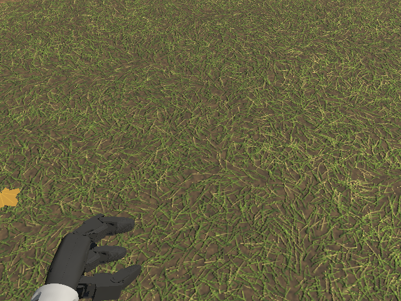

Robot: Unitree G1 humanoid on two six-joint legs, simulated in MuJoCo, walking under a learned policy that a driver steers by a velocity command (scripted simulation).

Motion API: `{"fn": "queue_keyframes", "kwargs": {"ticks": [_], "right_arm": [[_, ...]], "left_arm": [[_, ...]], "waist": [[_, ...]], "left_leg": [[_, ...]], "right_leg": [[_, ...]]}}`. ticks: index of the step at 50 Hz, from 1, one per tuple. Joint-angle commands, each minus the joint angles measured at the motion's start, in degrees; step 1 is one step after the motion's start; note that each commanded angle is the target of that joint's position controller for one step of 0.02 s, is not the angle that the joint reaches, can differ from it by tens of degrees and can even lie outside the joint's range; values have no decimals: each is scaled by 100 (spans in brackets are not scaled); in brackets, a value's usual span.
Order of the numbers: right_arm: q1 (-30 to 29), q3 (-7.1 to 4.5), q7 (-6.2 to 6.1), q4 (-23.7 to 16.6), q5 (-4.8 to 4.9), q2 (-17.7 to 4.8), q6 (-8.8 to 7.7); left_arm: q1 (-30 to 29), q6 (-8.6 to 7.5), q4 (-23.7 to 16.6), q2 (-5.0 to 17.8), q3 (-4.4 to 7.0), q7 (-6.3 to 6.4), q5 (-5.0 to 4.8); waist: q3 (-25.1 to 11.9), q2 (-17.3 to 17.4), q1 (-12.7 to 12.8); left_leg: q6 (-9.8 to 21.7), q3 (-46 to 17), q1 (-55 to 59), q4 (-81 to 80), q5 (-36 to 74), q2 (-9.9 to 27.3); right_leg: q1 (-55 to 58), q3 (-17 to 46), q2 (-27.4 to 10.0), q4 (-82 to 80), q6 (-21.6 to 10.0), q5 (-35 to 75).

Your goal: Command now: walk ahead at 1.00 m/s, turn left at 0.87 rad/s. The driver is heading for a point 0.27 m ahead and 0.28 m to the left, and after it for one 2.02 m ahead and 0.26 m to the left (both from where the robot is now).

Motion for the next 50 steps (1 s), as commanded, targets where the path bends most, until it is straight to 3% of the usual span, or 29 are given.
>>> {"fn": "queue_keyframes", "kwargs": {"ticks": [1,2,3,4,5,7,9,13,16,18,20,21,22,23,24,25,26,28,30,32,34,39,43,44,45,46,47,49,50], "right_arm": [[-761,-148,-42,-607,-39,-687,-177],[-217,62,-66,-1010,252,-50,-157],[-605,49,-124,-886,85,-494,-25],[-1201,1,-82,-871,-41,-659,47],[-1469,-8,-2,-911,-87,-594,94],[-1689,39,163,-1078,-216,-300,256],[-2037,128,246,-1375,-215,-64,399],[-2766,257,417,-1906,-210,-145,433],[-3308,338,519,-2024,-207,-188,421],[-2943,310,485,-1837,-272,-321,361],[-1318,149,374,-1334,-331,-638,281],[-326,-3,225,-952,-322,-878,249],[-545,-185,8,-911,-119,-1241,326],[-1163,-291,29,-1640,89,-2168,292],[-1149,-374,7,-1854,-27,-1953,322],[-1559,-354,48,-1949,-6,-1740,218],[-2103,-228,39,-2000,97,-1247,136],[-2538,-51,-2,-2020,36,-802,57],[-2439,56,-36,-1696,29,-534,-11],[-2322,81,-115,-1402,-33,-496,-27],[-2243,96,-172,-1263,-105,-428,19],[-2169,53,-261,-1030,-109,-544,224],[-2419,-20,-390,-1148,8,-577,437],[-2436,-19,-424,-1225,-4,-539,439],[-2225,14,-383,-1402,-195,-423,405],[-1869,117,-252,-1492,-191,-214,375],[-1815,65,-156,-1335,-93,-592,360],[-2436,79,-169,-1423,-71,-448,461],[-2537,63,-211,-1472,-102,-451,510]], "left_arm": [[3423,-82,424,1738,784,324,144],[3149,-19,447,2132,878,291,234],[2645,57,416,1645,901,262,147],[2299,54,399,1024,757,236,98],[2242,47,541,787,700,204,113],[2501,-17,902,610,648,203,57],[2666,-113,1169,425,615,118,-87],[2207,-238,1257,603,655,103,-110],[2502,-252,1426,903,708,133,-98],[2728,-191,1418,1219,779,204,-138],[2584,-38,1311,1551,859,286,-182],[2497,1,1248,1490,853,241,-197],[2527,35,1240,1115,831,139,-168],[3122,-238,508,904,668,215,-144],[2490,-394,240,1364,702,216,-342],[2070,-421,71,1406,713,251,-434],[2175,-322,235,1332,734,333,-391],[2732,-20,594,1385,817,383,-320],[2642,73,542,996,749,392,-246],[2410,38,478,470,604,370,-201],[2305,18,606,360,579,272,-245],[1469,18,152,778,747,-4,-358],[2193,53,134,930,903,-185,-266],[2883,42,270,1156,1029,-139,-253],[3063,56,167,1675,1153,-36,-226],[2888,102,11,1776,1112,20,28],[2579,176,-207,1453,1078,49,-52],[2031,369,-368,1118,982,138,-281],[1848,451,-431,1075,966,188,-344]], "waist": [[-2056,-431,2111],[-2856,-2244,1489],[-2081,-1426,1483],[-1157,-669,1561],[-607,-258,1473],[-153,-494,1236],[18,-628,1066],[424,-524,741],[735,-166,834],[451,-251,640],[-465,-381,-162],[-938,-176,-471],[-705,847,-139],[-2003,1565,624],[-3134,498,171],[-2129,-344,480],[-1410,-1018,911],[-583,-1011,1360],[-258,-583,1365],[-425,-178,1271],[-674,60,1039],[-290,422,678],[-427,387,1089],[-730,49,1406],[-1035,-1233,1294],[-1896,-2095,1007],[-2234,-1103,1162],[-1110,125,1039],[-845,142,936]], "left_leg": [[134,123,-2884,4001,2464,294],[-45,798,-4404,5625,-215,-71],[37,994,-5172,5950,404,528],[15,1109,-5283,5662,865,767],[-33,1151,-5137,5395,1035,927],[-97,1164,-4985,5181,1028,1154],[-99,1258,-5258,5107,1079,1294],[-76,1639,-4929,3878,2304,1266],[169,2478,-3991,2413,2803,879],[254,2887,-3187,1938,2694,300],[467,2614,-1169,1586,2661,-75],[669,2148,215,1202,3112,-10],[789,1165,1045,974,4441,705],[2210,-2041,2702,969,6461,2357],[2510,-2927,2875,99,4339,2662],[2228,-2701,1844,-301,3686,2334],[1881,-2028,731,-356,3915,2182],[1576,-917,-1376,-380,5250,2043],[1291,-6,-2655,-463,5866,1592],[973,899,-2785,-428,6243,1123],[670,1496,-2371,-429,5710,935],[439,1545,-1269,-155,4913,1461],[245,1656,-1050,1197,5761,1639],[-59,1874,-1458,2305,5429,1279],[-525,2148,-2685,4192,2279,364],[-787,1317,-4371,5654,-1031,-562],[-730,564,-4373,6039,-752,-54],[-760,721,-4545,5470,17,266],[-770,733,-4394,4899,238,394]], "right_leg": [[5216,1249,-1361,165,-358,-2666],[6080,4441,-2864,-975,-994,-3691],[5401,4415,-2519,-1216,-1093,-4497],[4610,3158,-2121,-1148,-930,-3680],[3910,2255,-1862,-1204,-825,-2397],[3213,1093,-1518,-1352,-613,-1186],[3106,416,-1488,-1447,-485,-129],[2429,-1079,-1111,-2016,-300,903],[2409,-1883,-836,-2152,-153,2552],[2871,-1991,-841,-1077,-61,5309],[2525,-1808,-1082,1327,-27,6026],[1812,-1751,-967,3013,45,4383],[352,-1777,193,5176,224,-1986],[-1249,-353,674,7161,562,-3390],[-1523,671,524,7176,487,-2952],[-1655,669,338,6416,366,-2643],[-1479,498,-21,5901,384,-2408],[-479,291,-427,5274,517,-2230],[149,-22,-509,4235,534,-2030],[471,-306,-354,3002,443,-1032],[715,-415,-169,2070,310,504],[-83,-359,-131,1072,66,678],[408,-723,224,620,-307,-313],[1403,-418,289,180,-589,806],[2511,1321,-729,29,-1211,3540],[3991,3898,-1721,-549,-2358,3346],[3971,3707,-1617,-620,-2121,1868],[2618,2687,-1006,-844,-1517,162],[2086,2467,-789,-963,-1355,-406]]}}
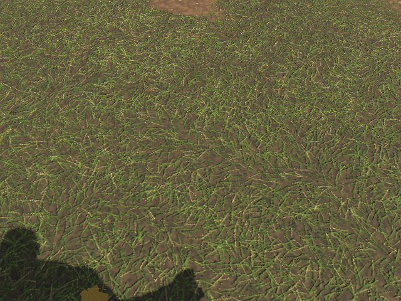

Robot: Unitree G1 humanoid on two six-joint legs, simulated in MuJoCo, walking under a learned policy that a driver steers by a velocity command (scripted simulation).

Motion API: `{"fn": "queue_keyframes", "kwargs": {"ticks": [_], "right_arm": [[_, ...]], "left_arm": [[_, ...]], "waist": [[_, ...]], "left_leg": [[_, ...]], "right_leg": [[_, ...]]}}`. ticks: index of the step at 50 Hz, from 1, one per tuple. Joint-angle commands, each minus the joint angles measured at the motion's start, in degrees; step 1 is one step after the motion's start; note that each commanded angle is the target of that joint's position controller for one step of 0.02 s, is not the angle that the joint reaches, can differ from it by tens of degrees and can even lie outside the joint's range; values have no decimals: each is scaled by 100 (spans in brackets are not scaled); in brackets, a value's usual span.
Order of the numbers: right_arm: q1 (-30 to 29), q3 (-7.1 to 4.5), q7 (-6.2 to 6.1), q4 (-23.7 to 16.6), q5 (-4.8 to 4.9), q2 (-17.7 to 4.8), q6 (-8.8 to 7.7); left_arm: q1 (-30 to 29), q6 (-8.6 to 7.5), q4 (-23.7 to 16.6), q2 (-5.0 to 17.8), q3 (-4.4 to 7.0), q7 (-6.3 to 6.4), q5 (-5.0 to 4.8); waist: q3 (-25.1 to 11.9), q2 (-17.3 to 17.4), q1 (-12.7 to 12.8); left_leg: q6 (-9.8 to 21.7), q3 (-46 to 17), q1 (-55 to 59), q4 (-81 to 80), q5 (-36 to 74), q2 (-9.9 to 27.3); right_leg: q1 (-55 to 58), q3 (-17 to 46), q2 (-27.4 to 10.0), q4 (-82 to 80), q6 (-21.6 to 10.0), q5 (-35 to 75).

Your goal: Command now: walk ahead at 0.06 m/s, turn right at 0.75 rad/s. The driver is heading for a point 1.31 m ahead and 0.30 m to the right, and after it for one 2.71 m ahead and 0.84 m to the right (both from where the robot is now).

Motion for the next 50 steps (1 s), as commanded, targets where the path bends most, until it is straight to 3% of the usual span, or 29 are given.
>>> {"fn": "queue_keyframes", "kwargs": {"ticks": [1,2,4,8,13,16,17,18,19,20,21,22,23,24,28,31,32,34,37,40,41,42,43,44,45,46,47,48,50], "right_arm": [[39,-141,-8,-450,13,-446,35],[67,-139,-12,-400,36,-378,36],[95,-148,-62,-304,67,-329,-3],[-11,-190,-117,-213,84,-405,-63],[-141,-273,-54,-186,134,-509,-233],[194,-371,16,-78,157,-660,-335],[409,-428,13,-2,144,-753,-344],[433,-495,-13,-43,75,-1034,-301],[301,-530,-33,-75,-111,-1336,-219],[30,-474,-50,-275,-208,-1001,-237],[-99,-414,-112,-376,-125,-775,-224],[-128,-396,-177,-430,12,-748,-210],[30,-392,-235,-424,120,-811,-217],[269,-372,-271,-412,131,-847,-240],[1164,-365,-200,-290,3,-941,-404],[1342,-338,-98,-238,-54,-912,-520],[1628,-328,36,-95,-295,-971,-514],[1461,-362,135,-73,-217,-1041,-560],[1462,-338,135,24,-104,-986,-569],[1625,-386,154,149,-91,-1118,-457],[1646,-400,180,199,-90,-1149,-407],[1554,-378,201,231,-76,-1055,-374],[1537,-268,246,212,-110,-702,-418],[1135,-50,275,-231,-96,100,-513],[840,-138,217,-451,71,-167,-546],[824,-204,231,-399,83,-365,-512],[960,-212,300,-239,49,-444,-479],[1199,-217,369,-43,8,-439,-409],[1270,-213,482,78,-111,-377,-231]], "left_arm": [[-266,166,-693,799,247,157,-116],[-347,224,-734,816,270,178,-77],[-225,288,-712,903,332,255,-42],[-242,400,-724,1020,417,357,-92],[-389,520,-803,1025,463,328,-87],[-592,550,-877,1039,480,294,-141],[-650,554,-895,974,453,279,-183],[-275,566,-832,685,369,253,-181],[-321,525,-998,649,360,215,-249],[-231,437,-894,1173,499,163,-134],[-175,444,-739,1314,538,136,-153],[-93,483,-638,1195,505,147,-136],[-40,486,-622,1095,460,135,-98],[-81,452,-639,985,400,90,-107],[-561,284,-857,723,251,60,-155],[-536,174,-841,533,170,80,-202],[-772,357,-755,573,158,-187,413],[-563,430,-619,545,182,-402,260],[-896,323,-633,541,99,-505,180],[-1057,174,-585,491,17,-453,142],[-776,122,-492,483,15,-389,125],[27,37,-207,520,56,-290,127],[1210,-79,214,809,188,-173,222],[2153,-151,236,1566,297,-40,413],[1957,-181,133,1754,320,76,352],[1397,-170,152,1300,194,99,322],[930,-182,117,906,88,79,272],[560,-188,97,687,23,69,239],[517,-255,222,431,-66,103,168]], "waist": [[-953,-15,-347],[-851,-200,-360],[-1001,-494,-276],[-1130,-760,-154],[-987,-1022,-17],[-973,-1055,-181],[-985,-890,-293],[-1238,-96,-109],[-980,1705,43],[-811,1451,45],[-806,1048,27],[-725,1005,-12],[-688,1027,-118],[-606,945,-248],[-320,768,-681],[-96,746,-644],[7,207,-664],[74,777,-461],[90,1021,-394],[246,1097,-461],[292,997,-311],[166,599,171],[-622,-289,737],[-1293,-2017,1105],[-1136,-1743,1064],[-620,-934,594],[-444,-654,323],[-382,-660,58],[-179,-860,-87]], "left_leg": [[-123,-348,-835,-577,435,353],[-176,-248,-671,-1087,557,269],[-299,-269,-506,-1770,606,160],[-398,-466,-303,-2552,960,142],[-324,-557,160,-3436,1002,101],[-170,-516,949,-4550,1325,174],[-67,-498,1525,-5187,1830,417],[329,-1233,2327,-5421,1791,1438],[1132,-2527,2244,-5734,2180,2398],[1382,-2686,1968,-5737,2230,2695],[1155,-2114,2027,-5782,1055,2437],[867,-1755,2141,-5823,287,2122],[752,-1635,2365,-5910,-166,2099],[713,-1460,2458,-6028,-383,2105],[717,-1078,2756,-6190,-1043,2099],[930,-1023,2429,-6444,-1037,2216],[876,-837,1936,-6630,-1140,2226],[788,-457,1851,-6747,-884,2227],[787,-118,1513,-6901,-631,2203],[904,-203,1057,-6797,-416,2137],[1007,-286,948,-6543,-274,2192],[992,-104,524,-5726,213,1999],[915,371,-215,-3806,907,1385],[728,577,-1696,-1245,-569,684],[803,-287,-2498,-151,-76,207],[811,-495,-2719,182,592,640],[701,-315,-2447,14,1050,873],[561,-163,-2149,-141,1308,1041],[386,52,-1944,-19,1601,1203]], "right_leg": [[1402,2475,-1233,-1507,-725,-485],[1247,2332,-1036,-1538,-643,-536],[1408,2359,-965,-1488,-644,-265],[1528,2599,-893,-1390,-544,-692],[1548,3087,-769,-1292,-500,-913],[1442,3365,-612,-1054,-361,-781],[1158,3239,-388,-795,-198,-1168],[584,2653,54,133,53,-2565],[-440,1201,795,1550,352,-2989],[-724,1167,291,2672,589,-2649],[-896,924,45,3032,610,-2031],[-1151,721,-47,3289,644,-1583],[-1527,526,-193,3779,678,-1289],[-1803,291,-362,4166,693,-1176],[-2530,-25,-833,4426,779,-971],[-2430,201,-908,4029,816,-641],[-2033,375,-524,3698,693,-509],[-1774,384,-484,3084,604,-331],[-802,-73,-714,1576,507,-472],[590,-526,-645,326,291,-1366],[1073,-588,-538,-49,214,-1368],[2142,-567,-428,-526,160,-1029],[3899,-147,-662,-467,213,-1318],[4896,2202,-2497,-1324,193,-4026],[4213,3978,-2912,-2164,110,-4415],[3851,3251,-2865,-1943,83,-3999],[3395,2361,-2527,-1872,163,-3211],[3094,1655,-2235,-1986,225,-2561],[2727,774,-1988,-2218,249,-1600]]}}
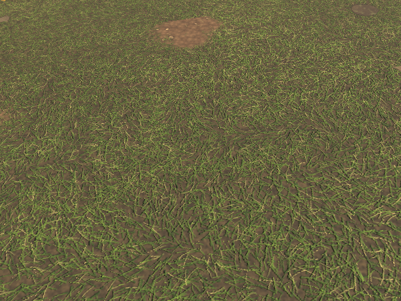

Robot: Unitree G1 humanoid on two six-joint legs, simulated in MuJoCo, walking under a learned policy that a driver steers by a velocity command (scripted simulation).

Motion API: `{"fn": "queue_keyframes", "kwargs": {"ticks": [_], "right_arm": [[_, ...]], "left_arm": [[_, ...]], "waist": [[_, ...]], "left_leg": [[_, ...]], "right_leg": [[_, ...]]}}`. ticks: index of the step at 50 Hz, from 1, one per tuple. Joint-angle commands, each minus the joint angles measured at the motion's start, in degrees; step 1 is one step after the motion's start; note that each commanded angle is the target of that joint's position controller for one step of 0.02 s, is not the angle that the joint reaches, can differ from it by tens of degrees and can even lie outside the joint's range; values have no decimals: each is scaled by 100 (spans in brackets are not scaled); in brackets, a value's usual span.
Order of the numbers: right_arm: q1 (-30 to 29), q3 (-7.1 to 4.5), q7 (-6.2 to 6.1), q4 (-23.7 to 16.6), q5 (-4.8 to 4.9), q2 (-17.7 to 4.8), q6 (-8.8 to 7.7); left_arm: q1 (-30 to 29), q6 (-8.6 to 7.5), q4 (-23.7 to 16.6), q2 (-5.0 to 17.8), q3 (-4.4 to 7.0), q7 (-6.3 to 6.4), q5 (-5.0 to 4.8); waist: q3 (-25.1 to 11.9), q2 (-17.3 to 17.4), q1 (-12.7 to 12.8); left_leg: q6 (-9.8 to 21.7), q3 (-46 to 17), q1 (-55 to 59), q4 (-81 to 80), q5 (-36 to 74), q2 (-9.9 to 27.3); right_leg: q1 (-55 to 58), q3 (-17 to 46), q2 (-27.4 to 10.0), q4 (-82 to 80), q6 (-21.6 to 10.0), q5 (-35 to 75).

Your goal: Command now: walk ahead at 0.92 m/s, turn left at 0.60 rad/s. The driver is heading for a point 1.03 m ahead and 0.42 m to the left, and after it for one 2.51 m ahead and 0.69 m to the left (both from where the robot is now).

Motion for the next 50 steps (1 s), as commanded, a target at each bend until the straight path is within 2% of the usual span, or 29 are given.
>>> {"fn": "queue_keyframes", "kwargs": {"ticks": [1,8,11,14,15,16,17,18,20,21,22,23,26,29,31,33,34,35,36,37,38,39,40,41,43,45,48,49,50], "right_arm": [[-610,-43,165,-507,-63,-286,69],[-2084,149,307,-1041,-26,-131,131],[-2243,238,296,-1183,27,-111,156],[107,7,118,-567,70,-691,197],[1269,-184,15,-186,40,-1039,154],[959,-296,-147,-75,61,-1204,157],[328,-385,-172,-366,-45,-1818,220],[441,-456,-202,-578,0,-1824,207],[17,-320,-335,-498,30,-1250,144],[-216,-260,-363,-538,54,-1121,86],[213,234,55,-102,-445,197,-322],[189,184,180,14,-381,61,-594],[-348,-71,128,-289,-338,-1065,-922],[-271,-199,97,-614,-153,-1300,-808],[-538,-270,232,-905,-256,-1385,-749],[-972,-196,355,-1130,-183,-993,-780],[-640,66,383,-1155,-80,-210,-817],[298,196,301,-1180,-4,449,-836],[1163,114,245,-992,-158,145,-756],[367,-17,139,-1043,-115,-526,-578],[-59,-48,-2,-1143,-242,-797,-441],[-169,16,-86,-1125,-424,-707,-377],[-803,-95,-120,-1418,66,-667,158],[-918,16,-68,-1590,124,-488,395],[-784,162,-8,-1639,159,-192,530],[-705,142,-32,-1558,112,-332,544],[-746,99,-70,-1440,16,-478,466],[-690,75,-93,-1391,-16,-565,413],[-810,86,-156,-1589,-46,-889,358]], "left_arm": [[379,-168,-19,594,191,70,-84],[771,-308,679,474,187,106,-65],[837,-279,841,860,239,219,-70],[262,-36,713,1465,424,351,26],[-27,20,577,1486,441,288,13],[-74,-25,595,884,316,124,6],[360,-126,25,374,163,95,-25],[-23,-277,-256,729,155,114,-68],[-254,-359,-205,831,125,136,-65],[-249,-246,-197,797,118,141,0],[73,-261,-443,653,-30,-84,398],[0,-204,-534,496,-22,-129,343],[-764,-220,-1036,757,-42,89,-22],[-947,-138,-1042,353,-174,-1,-168],[233,-82,-475,482,-59,-203,-246],[1651,-61,126,1137,167,-139,-183],[2721,-179,417,1280,213,-58,-186],[2416,-312,221,1318,121,-105,39],[1589,-348,-39,1419,214,-119,160],[439,-344,-286,1318,303,-48,-63],[-523,-313,-444,911,238,20,-347],[-1012,-289,-525,629,154,105,-403],[-572,-70,-250,725,126,217,-101],[-348,19,-117,881,168,227,-106],[-323,41,-22,1177,279,158,-68],[-346,72,-27,1254,325,73,-73],[-281,221,-31,1186,313,58,-137],[76,295,50,1055,288,64,-51],[695,400,-4,517,150,18,39]], "waist": [[582,-1004,222],[1261,-565,137],[965,-623,-19],[-295,-1057,-1291],[-753,-773,-1747],[-265,385,-1245],[-512,1359,-285],[-1115,506,-647],[324,-694,-33],[572,-849,215],[-892,-732,237],[-246,-420,620],[-209,-438,710],[149,-356,580],[357,-115,954],[296,-163,1450],[-987,-601,1568],[-1844,-1615,851],[-1873,-1297,235],[-740,-1024,277],[-794,-921,141],[-651,-857,-24],[-150,-444,-4],[-33,-588,4],[-186,-911,-139],[-384,-1244,-142],[-302,-1010,-130],[-244,-495,-82],[-425,1225,233]], "left_leg": [[-127,-89,-1945,544,605,404],[167,812,-2052,-1004,1429,251],[548,1623,-595,-2102,1315,-342],[927,1388,1754,-2076,359,-801],[1115,857,3313,-2758,235,-823],[1231,79,4029,-3188,348,-405],[2052,-2852,4970,-3520,2007,827],[2486,-4037,5268,-4590,1773,1298],[1996,-3195,3354,-5008,2782,1098],[1826,-2631,2574,-4963,3642,864],[2015,-2245,2530,-4675,5114,1049],[1795,-1993,1845,-4638,5810,864],[931,-1058,947,-4796,5412,-331],[-211,-706,-401,-4659,4679,-1209],[-295,-1263,-1063,-4224,4637,-1226],[-756,-1745,-543,-2814,4542,-964],[-1002,-1495,-428,-1056,2428,-1084],[-1254,-835,-1255,732,-2721,-1728],[-1291,-746,-1410,1484,-2723,-1083],[-1298,-446,-1706,1824,-2401,-660],[-1189,-329,-1222,1231,-2028,-303],[-1148,-398,-613,884,-1838,75],[-792,-7,-537,506,-927,-183],[-695,12,-223,-123,-665,-161],[-494,146,705,-1397,-278,-211],[-388,278,1218,-2043,-36,-317],[-235,378,2074,-3421,492,-539],[-179,18,2401,-3906,443,-352],[70,-2052,2629,-4700,1374,1436]], "right_leg": [[1052,1195,-1380,-1946,-139,177],[1240,-727,-1056,-2346,1,3192],[1444,-1192,-1054,-1764,130,7014],[1513,-1002,-1434,1139,31,9160],[641,-847,-1302,2967,-92,7869],[-1003,-757,-257,5007,-25,1511],[-3069,-75,497,6917,273,-1105],[-3764,948,342,6998,240,-687],[-3461,969,-137,5914,245,-283],[-3054,948,-289,5553,347,-343],[-2647,1659,-149,6257,428,-438],[-2721,1528,-247,5823,498,-382],[-2141,831,-3,3826,630,147],[260,296,652,1318,670,934],[1841,348,1125,721,665,2266],[2098,943,370,-283,-44,2924],[3335,1829,-1046,296,-1207,5497],[4089,3065,-2446,765,-2722,9589],[3397,4135,-3148,333,-3107,8898],[1998,3628,-2645,-58,-2476,7143],[1052,2794,-2168,-642,-1865,5430],[254,2296,-1822,-978,-1540,4494],[-162,1774,-1471,-788,-979,4510],[-591,1310,-1340,-918,-792,4463],[-1008,806,-1194,-892,-613,4255],[-991,716,-1239,-775,-559,3541],[-1173,568,-1083,-207,-298,1692],[-1399,375,-878,378,-94,772],[-1822,-68,-418,1883,304,-1595]]}}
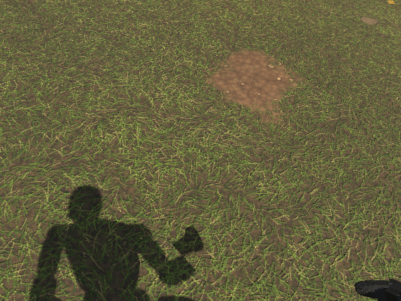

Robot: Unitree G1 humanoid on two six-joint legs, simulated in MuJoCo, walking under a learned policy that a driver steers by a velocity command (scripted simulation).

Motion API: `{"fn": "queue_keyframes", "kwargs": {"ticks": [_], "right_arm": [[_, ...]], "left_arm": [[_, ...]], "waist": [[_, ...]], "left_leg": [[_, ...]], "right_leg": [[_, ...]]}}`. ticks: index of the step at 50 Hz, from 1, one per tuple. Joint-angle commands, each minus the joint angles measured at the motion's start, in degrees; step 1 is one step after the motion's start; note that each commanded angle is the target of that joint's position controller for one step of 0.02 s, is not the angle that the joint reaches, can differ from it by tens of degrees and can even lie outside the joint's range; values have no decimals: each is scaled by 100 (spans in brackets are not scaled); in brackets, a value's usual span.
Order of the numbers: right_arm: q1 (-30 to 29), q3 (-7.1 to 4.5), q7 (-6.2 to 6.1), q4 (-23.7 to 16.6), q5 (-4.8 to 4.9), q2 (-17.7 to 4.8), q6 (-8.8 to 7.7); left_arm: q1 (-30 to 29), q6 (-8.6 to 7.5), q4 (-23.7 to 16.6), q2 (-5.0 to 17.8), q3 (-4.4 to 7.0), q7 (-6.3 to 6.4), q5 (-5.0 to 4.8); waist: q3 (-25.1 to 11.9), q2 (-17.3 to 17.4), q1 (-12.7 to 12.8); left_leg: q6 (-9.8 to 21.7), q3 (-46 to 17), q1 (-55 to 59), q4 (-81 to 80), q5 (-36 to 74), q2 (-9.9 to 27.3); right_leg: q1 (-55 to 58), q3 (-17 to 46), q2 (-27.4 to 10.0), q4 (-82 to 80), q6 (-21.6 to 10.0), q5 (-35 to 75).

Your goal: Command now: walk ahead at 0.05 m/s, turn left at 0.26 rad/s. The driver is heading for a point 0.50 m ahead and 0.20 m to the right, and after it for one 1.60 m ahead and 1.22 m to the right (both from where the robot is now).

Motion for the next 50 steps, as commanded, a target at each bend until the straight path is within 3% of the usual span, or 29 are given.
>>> {"fn": "queue_keyframes", "kwargs": {"ticks": [1,2,3,5,7,9,13,17,18,19,20,21,22,23,24,25,26,28,32,33,35,40,43,44,45,46,47,48,50], "right_arm": [[859,-218,-161,-280,27,-1105,-42],[788,-102,-232,-103,14,-669,-43],[385,43,-269,5,-20,-307,-71],[-1,19,-348,66,-66,-392,-123],[183,-37,-392,150,1,-451,-119],[335,-67,-420,215,48,-373,-104],[402,-126,-467,267,-25,-256,-60],[209,-263,-493,283,3,-423,-27],[332,-303,-493,345,9,-432,-16],[569,-271,-469,252,-31,-173,26],[-207,-193,-496,-195,-13,-86,54],[420,-288,-516,-102,10,-106,-193],[54,-504,-639,54,61,-764,-392],[40,-557,-741,126,-80,-802,-559],[60,-456,-810,128,-256,-558,-643],[127,-375,-814,154,-306,-378,-669],[249,-326,-779,176,-207,-264,-655],[389,-287,-713,206,-16,-243,-613],[463,-247,-623,340,-53,-336,-493],[541,-221,-592,396,-138,-315,-476],[329,-111,-491,423,-313,-139,-479],[-144,134,-281,379,-206,116,-721],[181,154,-113,590,-106,48,-890],[1262,-331,-289,684,120,-1008,-773],[2022,-460,-373,849,-66,-1553,-778],[2408,-615,-354,1003,-126,-2023,-716],[2184,-526,-293,1019,-114,-1404,-695],[2028,-394,-237,992,-69,-849,-700],[1869,-237,-222,1061,-30,-360,-736]], "left_arm": [[212,244,-523,167,-33,93,17],[-48,329,-473,270,-31,124,-66],[-31,338,-370,176,-51,87,-159],[164,303,-93,302,17,27,-146],[153,279,-71,442,117,-19,-159],[-45,283,-180,262,107,-57,-188],[-370,346,-423,42,87,-121,-218],[-135,340,-501,-31,118,-192,-223],[-70,301,-498,100,159,-184,-152],[-67,244,-598,745,308,-137,-55],[286,260,-629,1463,517,-109,-44],[531,-391,-597,994,485,-234,313],[-135,-680,-652,551,462,-332,284],[-532,-774,-734,420,400,-392,116],[-752,-758,-736,301,331,-411,40],[-882,-691,-727,346,327,-456,22],[-759,-642,-741,487,375,-476,68],[-338,-664,-665,590,424,-483,115],[-252,-792,-800,635,412,-481,32],[-174,-771,-807,577,396,-487,4],[-313,-730,-891,477,339,-488,-21],[-623,-670,-1016,476,322,-468,-64],[-962,-524,-880,327,260,-499,-60],[-777,-210,-750,936,520,-265,-241],[-931,-189,-905,247,320,-195,-271],[-1141,-235,-1265,-147,163,-155,-267],[-1522,-213,-1288,34,136,-118,-106],[-1770,-224,-1274,148,170,-162,-15],[-1669,-205,-1209,192,215,-315,4]], "waist": [[-1058,1630,-597],[-860,1282,-633],[-443,1185,-372],[-323,1154,-221],[-456,785,-273],[-549,576,-345],[-608,788,-477],[-751,729,-251],[-569,284,-182],[-321,-1184,-326],[6,-1773,21],[-459,-2255,-164],[123,-1253,-203],[-215,-778,-401],[-274,-650,-546],[-352,-442,-639],[-488,-350,-617],[-617,-400,-556],[-621,-545,-562],[-693,-514,-527],[-249,-768,-393],[-209,-684,-136],[-166,-510,-399],[-405,-993,-847],[-464,66,-1158],[-455,1144,-1183],[309,513,-1157],[542,40,-1106],[430,563,-919]], "left_leg": [[1056,-2586,1547,-1893,1534,2355],[1142,-2197,1085,-1989,1068,2016],[961,-1642,647,-2088,752,1660],[774,-791,505,-1963,1341,1235],[929,-584,916,-1679,2364,1366],[1062,-541,1285,-1545,2585,1575],[1098,-333,1487,-1391,2263,1710],[679,111,1158,-804,1609,1654],[280,430,643,-187,724,1405],[-257,1019,-655,1257,-1110,710],[-446,529,-1873,1997,-2539,-218],[-538,-791,-1674,2364,-1981,-111],[-516,-721,-2000,3003,-1668,-65],[-559,-686,-1967,3191,-1400,-32],[-577,-639,-1914,3213,-1111,21],[-657,-550,-1815,3274,-886,29],[-790,-443,-1768,3340,-782,-13],[-1024,-312,-1749,3228,-635,-15],[-1252,-219,-1464,2331,-523,79],[-1250,-274,-1255,2001,-442,187],[-1148,-387,-1319,1354,-583,241],[-892,-132,-276,43,-1058,-34],[-658,148,1050,-668,-322,-32],[-229,-332,2203,-1284,-532,222],[105,-1730,3278,-1743,-1434,1439],[703,-4130,3657,-2491,-3183,2402],[972,-4373,3085,-2507,-3417,2658],[862,-3497,2703,-2383,-2985,2314],[511,-2017,2287,-2448,-1853,1560]], "right_leg": [[-1175,376,282,1617,-31,-1767],[-768,742,99,1590,-75,-1450],[-478,813,85,1353,-95,-1114],[-50,632,290,1406,-126,-647],[-223,588,431,1824,-181,-731],[-447,598,375,1905,-227,-812],[-354,395,367,1343,-294,-872],[610,98,544,-208,-544,-189],[981,574,480,-1034,-670,366],[1415,2680,-810,-1807,-981,1352],[1359,4179,-1681,-1876,-1830,3580],[1376,4205,-1730,-2197,-2377,1774],[1183,3552,-1260,-2142,-2044,1072],[1199,3243,-929,-2019,-1778,1047],[1162,3054,-752,-1914,-1671,1451],[1056,2889,-639,-1788,-1617,1988],[1147,2793,-581,-1651,-1658,2594],[1349,2702,-444,-1442,-1762,3332],[1279,3115,-284,-1320,-1793,3460],[1216,3362,-237,-1556,-1812,2136],[987,4176,-304,-2063,-1780,-975],[690,4503,-78,-1718,-1754,-1208],[23,4431,126,-1255,-1708,-1277],[-632,3592,633,-739,-1307,-1356],[-1657,2596,1191,967,-930,-1176],[-3131,1709,1448,2227,-824,-1123],[-3832,1658,791,2814,-858,-722],[-3723,1754,619,2777,-829,-185],[-2980,1716,496,2223,-629,387]]}}
Keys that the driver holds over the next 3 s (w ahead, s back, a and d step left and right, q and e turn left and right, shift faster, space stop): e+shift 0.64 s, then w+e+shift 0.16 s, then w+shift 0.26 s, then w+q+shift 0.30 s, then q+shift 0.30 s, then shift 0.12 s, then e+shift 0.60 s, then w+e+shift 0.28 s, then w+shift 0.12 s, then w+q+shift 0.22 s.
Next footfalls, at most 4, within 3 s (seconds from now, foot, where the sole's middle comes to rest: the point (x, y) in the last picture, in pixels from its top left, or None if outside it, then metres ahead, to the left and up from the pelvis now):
0.36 right None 0.00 -0.09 -0.76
0.90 left None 0.18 0.06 -0.76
1.24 right None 0.20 -0.28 -0.76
1.64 left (300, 290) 0.60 -0.34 -0.93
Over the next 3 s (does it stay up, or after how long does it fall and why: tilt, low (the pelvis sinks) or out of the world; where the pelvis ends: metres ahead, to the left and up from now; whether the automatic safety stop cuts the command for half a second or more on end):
stays up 0.69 -0.68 -0.17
